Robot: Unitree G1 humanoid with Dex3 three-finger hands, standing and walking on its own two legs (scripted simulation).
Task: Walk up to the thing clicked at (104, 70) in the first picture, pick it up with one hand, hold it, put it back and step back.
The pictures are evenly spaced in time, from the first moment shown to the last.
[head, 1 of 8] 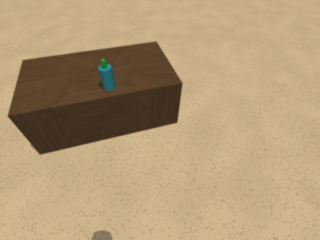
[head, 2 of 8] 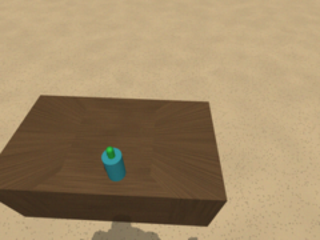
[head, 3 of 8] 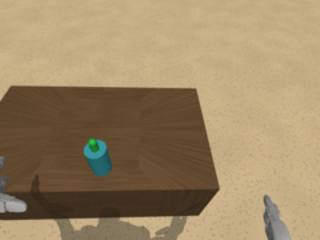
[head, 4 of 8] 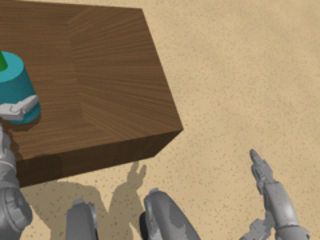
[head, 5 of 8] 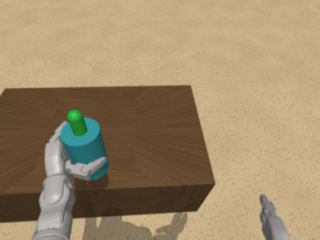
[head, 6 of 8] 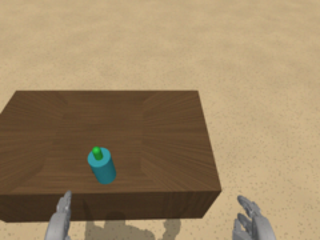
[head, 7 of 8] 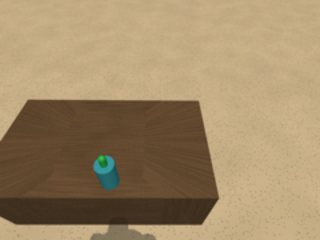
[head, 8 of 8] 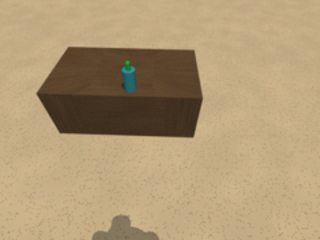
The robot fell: no
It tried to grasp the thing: yes
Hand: left
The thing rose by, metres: 0.29
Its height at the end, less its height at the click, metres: +0.00
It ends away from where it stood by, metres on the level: 0.03
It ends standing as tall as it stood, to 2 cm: yes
